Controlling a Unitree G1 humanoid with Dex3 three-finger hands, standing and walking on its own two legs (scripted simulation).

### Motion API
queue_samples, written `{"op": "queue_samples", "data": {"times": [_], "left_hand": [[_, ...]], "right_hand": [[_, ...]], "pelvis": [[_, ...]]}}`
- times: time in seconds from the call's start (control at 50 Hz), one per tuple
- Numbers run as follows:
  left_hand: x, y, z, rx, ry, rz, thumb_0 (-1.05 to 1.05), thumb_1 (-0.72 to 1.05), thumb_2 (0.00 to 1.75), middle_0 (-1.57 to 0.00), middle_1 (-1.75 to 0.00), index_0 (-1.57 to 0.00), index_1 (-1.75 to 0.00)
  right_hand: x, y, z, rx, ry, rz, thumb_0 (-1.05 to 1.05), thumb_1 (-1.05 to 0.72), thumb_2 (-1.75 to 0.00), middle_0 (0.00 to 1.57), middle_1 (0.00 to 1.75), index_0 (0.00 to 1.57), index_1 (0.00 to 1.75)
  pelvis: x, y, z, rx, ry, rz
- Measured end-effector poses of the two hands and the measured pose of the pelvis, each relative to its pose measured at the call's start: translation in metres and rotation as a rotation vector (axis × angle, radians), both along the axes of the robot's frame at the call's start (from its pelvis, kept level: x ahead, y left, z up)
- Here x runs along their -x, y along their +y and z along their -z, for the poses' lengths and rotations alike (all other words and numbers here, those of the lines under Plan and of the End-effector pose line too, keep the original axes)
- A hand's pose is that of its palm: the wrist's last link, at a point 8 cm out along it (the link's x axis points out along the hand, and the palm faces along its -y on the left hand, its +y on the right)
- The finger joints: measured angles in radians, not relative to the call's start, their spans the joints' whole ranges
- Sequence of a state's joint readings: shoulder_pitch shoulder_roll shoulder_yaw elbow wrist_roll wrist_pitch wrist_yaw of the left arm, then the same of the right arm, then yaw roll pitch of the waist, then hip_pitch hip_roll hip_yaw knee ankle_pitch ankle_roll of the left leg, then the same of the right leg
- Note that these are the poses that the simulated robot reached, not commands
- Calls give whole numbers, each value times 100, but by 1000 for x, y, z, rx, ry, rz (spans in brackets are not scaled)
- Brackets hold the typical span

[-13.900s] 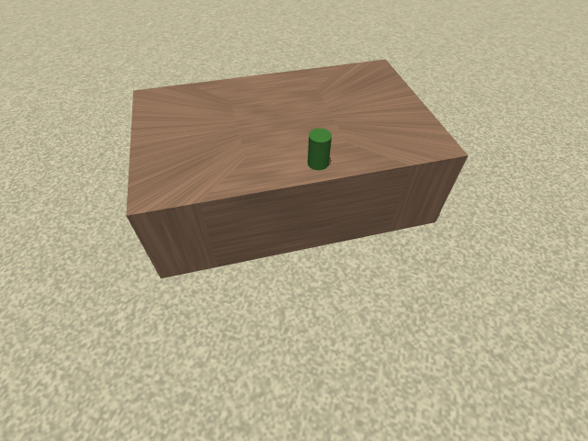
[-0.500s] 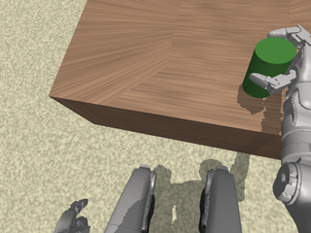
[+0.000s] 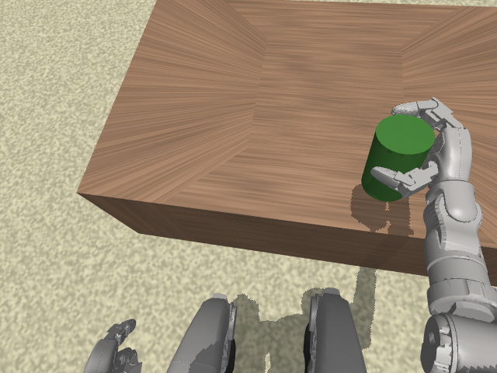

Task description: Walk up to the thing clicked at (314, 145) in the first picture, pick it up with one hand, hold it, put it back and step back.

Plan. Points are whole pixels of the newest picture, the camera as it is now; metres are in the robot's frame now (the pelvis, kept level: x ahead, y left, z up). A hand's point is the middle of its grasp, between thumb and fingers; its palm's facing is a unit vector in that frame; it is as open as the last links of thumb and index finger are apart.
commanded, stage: lift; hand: right
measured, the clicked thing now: (393, 160) +0.44 -0.19 +0.00
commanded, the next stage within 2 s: hold in 1.02 s
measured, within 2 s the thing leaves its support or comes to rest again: neither
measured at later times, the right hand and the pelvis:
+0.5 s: hand (431, 158) +0.38 -0.19 +0.11, palm faces +0.07 +1.00 -0.01, open 11.3 cm; pelvis +0.01 +0.00 +0.07, yaw -2 degrees
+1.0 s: hand (438, 153) +0.37 -0.18 +0.15, palm faces +0.06 +1.00 +0.00, open 11.3 cm; pelvis +0.03 +0.00 +0.10, yaw -3 degrees
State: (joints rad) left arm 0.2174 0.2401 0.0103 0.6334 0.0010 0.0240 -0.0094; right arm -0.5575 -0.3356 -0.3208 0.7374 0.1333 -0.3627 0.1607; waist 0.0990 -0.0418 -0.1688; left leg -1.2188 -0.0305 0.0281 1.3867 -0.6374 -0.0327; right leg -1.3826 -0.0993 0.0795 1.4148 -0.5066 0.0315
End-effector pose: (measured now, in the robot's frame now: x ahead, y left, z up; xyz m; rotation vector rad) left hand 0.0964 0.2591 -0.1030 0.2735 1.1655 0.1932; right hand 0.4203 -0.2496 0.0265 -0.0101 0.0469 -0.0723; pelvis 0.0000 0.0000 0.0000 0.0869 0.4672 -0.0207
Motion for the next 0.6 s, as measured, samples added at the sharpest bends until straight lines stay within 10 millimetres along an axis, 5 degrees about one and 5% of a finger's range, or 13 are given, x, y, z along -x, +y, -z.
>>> {"op": "queue_samples", "data": {"times": [0.3,0.6], "left_hand": [[-38,-5,-58,9,-133,43,0,90,90,-19,-28,-19,-28],[-46,-11,-85,27,-166,45,0,91,88,-19,-29,-19,-28]], "right_hand": [[48,4,-61,-2,-11,3,0,59,-108,75,112,68,105],[71,13,-97,-4,-22,0,0,59,-108,75,112,68,105]], "pelvis": [[-10,1,-52,24,-129,25],[-18,2,-82,46,-213,27]]}}
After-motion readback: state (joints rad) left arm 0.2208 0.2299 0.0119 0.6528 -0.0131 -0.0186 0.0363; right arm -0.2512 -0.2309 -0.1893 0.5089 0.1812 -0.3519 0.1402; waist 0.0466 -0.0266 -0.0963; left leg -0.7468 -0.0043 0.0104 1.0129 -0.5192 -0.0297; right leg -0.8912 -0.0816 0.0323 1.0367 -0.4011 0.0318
